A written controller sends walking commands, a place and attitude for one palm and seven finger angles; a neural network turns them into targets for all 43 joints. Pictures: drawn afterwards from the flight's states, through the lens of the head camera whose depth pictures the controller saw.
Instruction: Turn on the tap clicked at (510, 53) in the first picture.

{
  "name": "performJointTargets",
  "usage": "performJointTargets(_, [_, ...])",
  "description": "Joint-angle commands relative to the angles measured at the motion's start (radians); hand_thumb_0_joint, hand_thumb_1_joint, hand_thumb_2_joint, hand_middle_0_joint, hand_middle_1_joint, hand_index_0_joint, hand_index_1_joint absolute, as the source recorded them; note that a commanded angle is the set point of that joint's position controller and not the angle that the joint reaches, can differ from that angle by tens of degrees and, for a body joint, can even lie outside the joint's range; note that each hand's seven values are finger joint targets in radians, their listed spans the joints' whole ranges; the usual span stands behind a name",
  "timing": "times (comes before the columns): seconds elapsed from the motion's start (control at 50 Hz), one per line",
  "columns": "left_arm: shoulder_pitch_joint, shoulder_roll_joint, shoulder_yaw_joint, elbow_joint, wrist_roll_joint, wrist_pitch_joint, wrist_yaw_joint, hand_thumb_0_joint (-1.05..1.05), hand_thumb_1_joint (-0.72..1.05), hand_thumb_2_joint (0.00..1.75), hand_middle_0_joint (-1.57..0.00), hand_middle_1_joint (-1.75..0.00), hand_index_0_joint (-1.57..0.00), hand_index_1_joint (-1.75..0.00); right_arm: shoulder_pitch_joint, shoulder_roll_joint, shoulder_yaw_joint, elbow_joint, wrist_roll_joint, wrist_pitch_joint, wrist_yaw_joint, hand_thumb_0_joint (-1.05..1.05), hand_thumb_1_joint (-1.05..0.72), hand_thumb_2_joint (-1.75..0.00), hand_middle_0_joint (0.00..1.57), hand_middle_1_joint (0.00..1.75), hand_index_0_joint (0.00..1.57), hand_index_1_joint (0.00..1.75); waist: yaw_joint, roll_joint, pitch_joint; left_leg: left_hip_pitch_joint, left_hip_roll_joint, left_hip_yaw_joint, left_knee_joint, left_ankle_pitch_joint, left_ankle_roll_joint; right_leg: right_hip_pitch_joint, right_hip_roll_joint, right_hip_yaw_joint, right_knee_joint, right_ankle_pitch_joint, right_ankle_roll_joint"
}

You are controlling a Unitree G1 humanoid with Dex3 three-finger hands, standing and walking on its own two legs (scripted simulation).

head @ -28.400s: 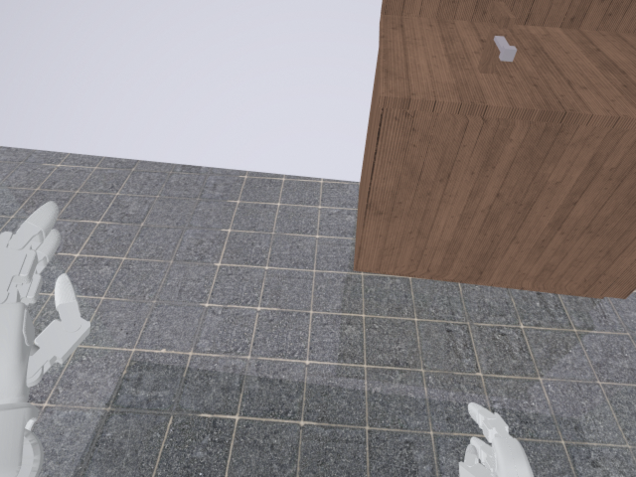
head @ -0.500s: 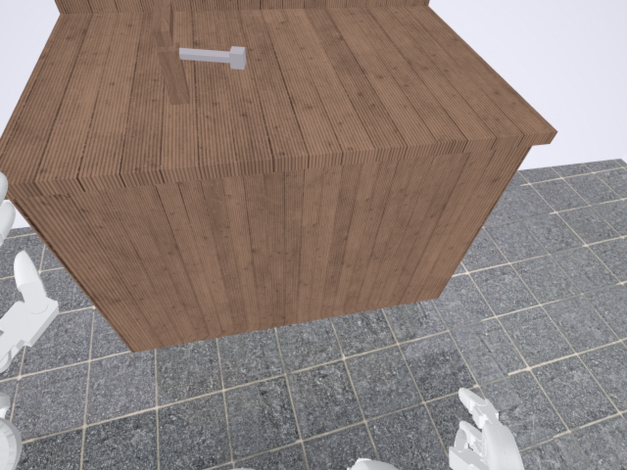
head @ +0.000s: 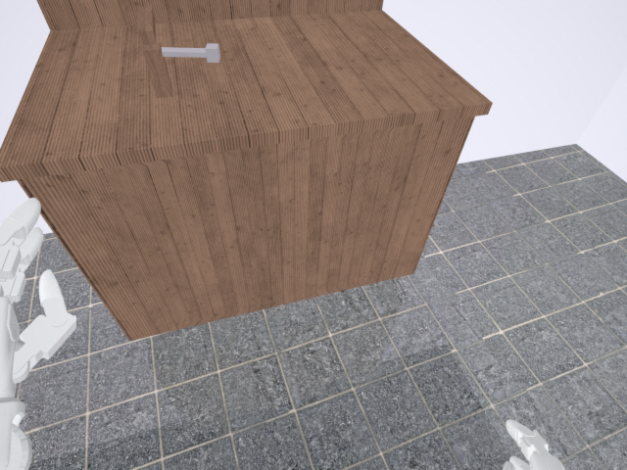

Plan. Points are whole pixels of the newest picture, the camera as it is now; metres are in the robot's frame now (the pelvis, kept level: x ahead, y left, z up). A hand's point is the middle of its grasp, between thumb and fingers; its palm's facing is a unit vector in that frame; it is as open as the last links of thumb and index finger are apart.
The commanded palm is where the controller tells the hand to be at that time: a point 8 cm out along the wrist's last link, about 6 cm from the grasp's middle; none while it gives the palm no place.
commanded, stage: stop stepping back and stand still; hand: left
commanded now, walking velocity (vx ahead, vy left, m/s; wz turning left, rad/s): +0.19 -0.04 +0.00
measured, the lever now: (212, 53) +0.87 +0.24 +0.13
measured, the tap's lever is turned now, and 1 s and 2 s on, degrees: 75 75 75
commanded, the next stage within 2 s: stand and check the lever's angle in 0.38 s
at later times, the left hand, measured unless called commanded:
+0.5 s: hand (46, 328) +0.21 +0.25 +0.17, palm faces +0.44 -0.82 -0.37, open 7.4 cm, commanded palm +0.15 +0.28 +0.18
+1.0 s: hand (59, 331) +0.21 +0.24 +0.16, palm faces +0.39 -0.85 -0.36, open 7.4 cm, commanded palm +0.16 +0.28 +0.18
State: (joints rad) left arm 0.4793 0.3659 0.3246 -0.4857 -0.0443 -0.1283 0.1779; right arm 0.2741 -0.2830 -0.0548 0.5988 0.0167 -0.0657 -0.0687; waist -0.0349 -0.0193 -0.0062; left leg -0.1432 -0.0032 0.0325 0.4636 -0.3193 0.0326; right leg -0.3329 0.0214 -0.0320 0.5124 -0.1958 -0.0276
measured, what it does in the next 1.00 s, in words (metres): stands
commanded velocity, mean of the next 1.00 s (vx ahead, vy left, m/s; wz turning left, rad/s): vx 0.02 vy -0.01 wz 0.00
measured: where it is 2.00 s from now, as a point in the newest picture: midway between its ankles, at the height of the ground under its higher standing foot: outside the picture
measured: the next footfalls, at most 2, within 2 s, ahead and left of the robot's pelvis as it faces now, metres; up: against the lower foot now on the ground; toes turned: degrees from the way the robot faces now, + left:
none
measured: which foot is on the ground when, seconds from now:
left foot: down 0.00-1.00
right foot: down 0.00-1.00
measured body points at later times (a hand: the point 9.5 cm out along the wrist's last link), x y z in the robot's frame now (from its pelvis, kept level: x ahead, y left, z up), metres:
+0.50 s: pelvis -0.01 +0.00 +0.00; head -0.02 +0.00 +0.45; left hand +0.18 +0.29 +0.19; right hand +0.14 -0.22 -0.09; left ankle -0.03 +0.10 -0.73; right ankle +0.02 -0.10 -0.74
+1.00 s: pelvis -0.01 +0.01 +0.00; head +0.01 +0.01 +0.45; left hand +0.19 +0.29 +0.18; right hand +0.16 -0.23 -0.07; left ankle -0.03 +0.10 -0.73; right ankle +0.02 -0.10 -0.73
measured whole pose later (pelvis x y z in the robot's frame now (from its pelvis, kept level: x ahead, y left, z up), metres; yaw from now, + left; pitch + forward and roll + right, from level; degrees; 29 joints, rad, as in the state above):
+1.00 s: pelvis -0.01 +0.01 +0.00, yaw -1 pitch -1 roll -1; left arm 0.47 0.33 0.31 -0.46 -0.05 -0.15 0.17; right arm 0.19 -0.21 0.00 0.58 0.01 -0.09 -0.06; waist 0.00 0.02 0.04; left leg -0.18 0.01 0.07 0.49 -0.30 0.03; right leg -0.24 0.02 -0.05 0.44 -0.19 -0.02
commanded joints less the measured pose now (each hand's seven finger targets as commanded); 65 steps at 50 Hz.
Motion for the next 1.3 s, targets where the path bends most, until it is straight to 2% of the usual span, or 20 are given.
performJointTargets(0.0, [-0.105, 0.163, 0.122, -0.273, 0.020, -0.074, 0.034, 0.00, 0.90, 0.90, -0.20, -0.30, -0.20, -0.30, -0.135, -0.060, 0.007, -0.140, -0.021, -0.093, -0.016, 0.00, -0.90, -0.90, 0.20, 0.30, 0.20, 0.30, 0.012, 0.279, 0.034, -0.168, 0.241, -0.258, -0.277, -0.183, 0.085, 0.003, -0.017, -0.008, 0.177, -0.155, 0.039])
performJointTargets(0.06, [-0.141, 0.132, 0.092, -0.165, 0.024, -0.067, 0.030, 0.00, 0.90, 0.90, -0.20, -0.30, -0.20, -0.30, -0.131, -0.078, 0.006, -0.104, -0.019, -0.123, -0.016, 0.00, -0.90, -0.90, 0.20, 0.30, 0.20, 0.30, 0.019, 0.145, 0.047, -0.140, 0.226, -0.171, -0.149, 0.038, 0.077, 0.049, -0.017, -0.036, 0.041, -0.131, 0.036])
performJointTargets(0.1, [-0.176, 0.126, 0.084, -0.125, 0.022, -0.069, 0.023, 0.00, 0.90, 0.90, -0.20, -0.30, -0.20, -0.30, -0.146, -0.085, 0.004, -0.098, -0.020, -0.124, -0.015, 0.00, -0.90, -0.90, 0.20, 0.30, 0.20, 0.30, 0.019, 0.087, 0.023, -0.200, 0.182, -0.108, -0.049, 0.047, 0.049, 0.171, -0.039, 0.002, -0.054, -0.027, 0.009])
performJointTargets(0.12, [-0.199, 0.126, 0.077, -0.116, 0.022, -0.073, 0.019, 0.00, 0.90, 0.90, -0.20, -0.30, -0.20, -0.30, -0.148, -0.082, 0.002, -0.098, -0.023, -0.120, -0.012, 0.00, -0.90, -0.90, 0.20, 0.30, 0.20, 0.30, 0.013, 0.055, 0.017, -0.248, 0.134, -0.066, -0.004, -0.035, 0.032, 0.194, -0.079, 0.085, -0.064, -0.037, -0.018])
performJointTargets(0.16, [-0.173, 0.144, 0.091, -0.089, 0.017, -0.071, 0.010, 0.00, 0.90, 0.90, -0.20, -0.30, -0.20, -0.30, -0.131, -0.062, -0.004, -0.098, -0.020, -0.104, -0.003, 0.00, -0.90, -0.90, 0.20, 0.30, 0.20, 0.30, 0.021, -0.110, 0.002, -0.281, 0.032, 0.004, 0.164, -0.238, 0.007, 0.129, -0.197, 0.348, -0.219, -0.359, -0.077])
performJointTargets(0.18, [-0.160, 0.157, 0.100, -0.104, 0.016, -0.067, 0.007, 0.00, 0.90, 0.90, -0.20, -0.30, -0.20, -0.30, -0.129, -0.058, -0.008, -0.101, -0.016, -0.094, 0.003, 0.00, -0.90, -0.90, 0.20, 0.30, 0.20, 0.30, 0.022, -0.165, -0.007, -0.281, 0.012, 0.023, 0.285, -0.221, -0.005, 0.125, -0.272, 0.460, -0.303, -0.439, -0.118])
performJointTargets(0.2, [-0.182, 0.158, 0.097, -0.149, 0.016, -0.072, 0.004, 0.00, 0.90, 0.90, -0.20, -0.30, -0.20, -0.30, -0.141, -0.044, 0.000, -0.108, -0.015, -0.089, 0.009, 0.00, -0.90, -0.90, 0.20, 0.30, 0.20, 0.30, 0.025, -0.169, -0.018, -0.277, 0.014, 0.015, 0.329, -0.209, -0.009, 0.137, -0.311, 0.468, -0.319, -0.390, -0.150])
performJointTargets(0.22, [-0.182, 0.179, 0.123, -0.177, 0.014, -0.079, 0.008, 0.00, 0.90, 0.90, -0.20, -0.30, -0.20, -0.30, -0.145, -0.034, 0.010, -0.112, -0.017, -0.089, 0.011, 0.00, -0.90, -0.90, 0.20, 0.30, 0.20, 0.30, 0.023, -0.141, -0.038, -0.241, 0.029, 0.002, 0.293, -0.198, -0.007, 0.131, -0.312, 0.414, -0.289, -0.294, -0.153])
performJointTargets(0.26, [-0.131, 0.184, 0.147, -0.205, 0.010, -0.084, 0.016, 0.00, 0.90, 0.90, -0.20, -0.30, -0.20, -0.30, -0.136, -0.019, 0.027, -0.109, -0.026, -0.085, 0.010, 0.00, -0.90, -0.90, 0.20, 0.30, 0.20, 0.30, 0.008, -0.046, -0.066, -0.070, 0.036, 0.005, 0.054, -0.104, 0.000, 0.053, -0.238, 0.251, -0.196, -0.248, -0.095])
performJointTargets(0.28, [-0.095, 0.183, 0.155, -0.225, 0.006, -0.089, 0.017, 0.00, 0.90, 0.90, -0.20, -0.30, -0.20, -0.30, -0.150, -0.038, 0.024, -0.123, -0.031, -0.087, 0.004, 0.00, -0.90, -0.90, 0.20, 0.30, 0.20, 0.30, 0.013, 0.088, -0.060, -0.033, 0.074, -0.058, -0.076, -0.092, 0.009, 0.025, -0.153, 0.175, -0.089, -0.230, -0.057])
performJointTargets(0.3, [-0.079, 0.160, 0.139, -0.229, 0.002, -0.097, 0.020, 0.00, 0.90, 0.90, -0.20, -0.30, -0.20, -0.30, -0.160, -0.042, 0.030, -0.135, -0.033, -0.086, 0.000, 0.00, -0.90, -0.90, 0.20, 0.30, 0.20, 0.30, 0.026, 0.191, -0.025, -0.048, 0.177, -0.195, -0.175, -0.106, 0.039, -0.007, -0.055, 0.073, 0.028, -0.178, -0.005])
performJointTargets(0.32, [-0.083, 0.148, 0.134, -0.204, 0.008, -0.095, 0.021, 0.00, 0.90, 0.90, -0.20, -0.30, -0.20, -0.30, -0.169, -0.037, 0.034, -0.131, -0.025, -0.084, -0.001, 0.00, -0.90, -0.90, 0.20, 0.30, 0.20, 0.30, 0.034, 0.233, 0.011, -0.156, 0.254, -0.289, -0.282, -0.257, 0.058, 0.017, -0.015, 0.011, 0.124, -0.193, 0.032])
performJointTargets(0.34, [-0.102, 0.151, 0.133, -0.172, 0.020, -0.085, 0.021, 0.00, 0.90, 0.90, -0.20, -0.30, -0.20, -0.30, -0.178, -0.025, 0.038, -0.129, -0.023, -0.085, -0.005, 0.00, -0.90, -0.90, 0.20, 0.30, 0.20, 0.30, 0.029, 0.217, 0.063, -0.289, 0.281, -0.303, -0.342, -0.372, 0.081, 0.068, -0.021, 0.022, 0.198, -0.187, 0.040])
performJointTargets(0.36, [-0.138, 0.143, 0.123, -0.157, 0.027, -0.080, 0.020, 0.00, 0.90, 0.90, -0.20, -0.30, -0.20, -0.30, -0.172, -0.024, 0.037, -0.129, -0.025, -0.090, -0.008, 0.00, -0.90, -0.90, 0.20, 0.30, 0.20, 0.30, 0.027, 0.172, 0.103, -0.312, 0.275, -0.275, -0.321, -0.316, 0.088, 0.070, -0.028, 0.023, 0.186, -0.160, 0.042])
performJointTargets(0.44, [-0.174, 0.122, 0.091, -0.124, 0.027, -0.086, 0.014, 0.00, 0.90, 0.90, -0.20, -0.30, -0.20, -0.30, -0.155, -0.046, 0.026, -0.124, -0.018, -0.115, -0.007, 0.00, -0.90, -0.90, 0.20, 0.30, 0.20, 0.30, 0.028, 0.089, -0.009, -0.154, 0.159, -0.079, -0.061, 0.232, 0.021, 0.185, -0.062, 0.044, -0.068, 0.141, 0.025])
performJointTargets(0.5, [-0.142, 0.111, 0.076, -0.139, 0.013, -0.086, 0.005, 0.00, 0.90, 0.90, -0.20, -0.30, -0.20, -0.30, -0.139, -0.047, 0.011, -0.129, -0.010, -0.112, 0.010, 0.00, -0.90, -0.90, 0.20, 0.30, 0.20, 0.30, 0.019, 0.007, -0.100, -0.107, 0.087, -0.018, 0.034, 0.181, -0.021, 0.216, -0.142, 0.176, -0.099, 0.259, -0.023])
performJointTargets(0.54, [-0.117, 0.135, 0.101, -0.194, 0.009, -0.090, 0.010, 0.00, 0.90, 0.90, -0.20, -0.30, -0.20, -0.30, -0.140, -0.038, 0.012, -0.138, -0.013, -0.105, 0.012, 0.00, -0.90, -0.90, 0.20, 0.30, 0.20, 0.30, 0.021, 0.000, -0.139, -0.074, 0.076, -0.017, 0.030, 0.173, -0.020, 0.223, -0.162, 0.187, -0.117, 0.248, -0.030])
performJointTargets(0.64, [-0.052, 0.150, 0.136, -0.220, 0.005, -0.095, 0.019, 0.00, 0.90, 0.90, -0.20, -0.30, -0.20, -0.30, -0.169, -0.037, 0.016, -0.162, -0.014, -0.088, 0.001, 0.00, -0.90, -0.90, 0.20, 0.30, 0.20, 0.30, 0.033, 0.089, -0.117, -0.077, 0.120, -0.061, -0.057, 0.293, -0.012, 0.232, -0.095, 0.090, -0.069, 0.249, 0.006])
performJointTargets(0.7, [-0.032, 0.145, 0.138, -0.204, 0.001, -0.095, 0.018, 0.00, 0.90, 0.90, -0.20, -0.30, -0.20, -0.30, -0.165, -0.035, 0.014, -0.170, -0.010, -0.081, -0.004, 0.00, -0.90, -0.90, 0.20, 0.30, 0.20, 0.30, 0.031, 0.070, -0.121, -0.072, 0.125, -0.057, -0.052, 0.346, -0.016, 0.246, -0.092, 0.079, -0.065, 0.288, 0.011])
performJointTargets(1.28, [-0.100, 0.135, 0.107, -0.189, 0.009, -0.089, 0.013, 0.00, 0.90, 0.90, -0.20, -0.30, -0.20, -0.30, -0.175, -0.046, 0.020, -0.172, -0.020, -0.081, -0.007, 0.00, -0.90, -0.90, 0.20, 0.30, 0.20, 0.30, 0.038, 0.083, -0.082, -0.137, 0.110, -0.067, -0.132, 0.108, -0.015, 0.224, -0.075, 0.076, -0.120, 0.134, 0.021])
